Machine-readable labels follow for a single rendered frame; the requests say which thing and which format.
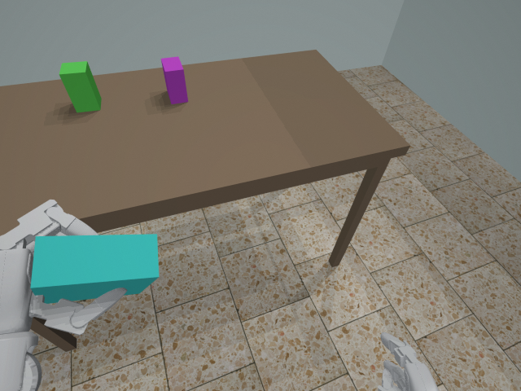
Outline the sponge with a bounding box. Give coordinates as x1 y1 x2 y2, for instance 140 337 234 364
30 234 159 304

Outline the robot left hand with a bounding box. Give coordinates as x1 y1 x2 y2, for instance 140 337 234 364
0 200 127 336

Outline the robot right hand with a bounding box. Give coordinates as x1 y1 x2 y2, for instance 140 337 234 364
378 332 439 391

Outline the table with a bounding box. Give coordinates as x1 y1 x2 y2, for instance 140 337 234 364
0 50 410 352

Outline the robot left forearm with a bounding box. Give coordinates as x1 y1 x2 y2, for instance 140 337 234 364
0 332 42 391

